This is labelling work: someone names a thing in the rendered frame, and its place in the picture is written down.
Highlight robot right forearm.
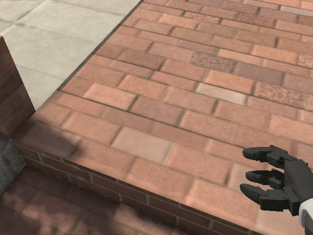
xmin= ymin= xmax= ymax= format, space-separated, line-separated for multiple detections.
xmin=298 ymin=198 xmax=313 ymax=235

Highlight right robot hand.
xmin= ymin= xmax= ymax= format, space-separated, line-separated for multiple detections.
xmin=240 ymin=145 xmax=313 ymax=216

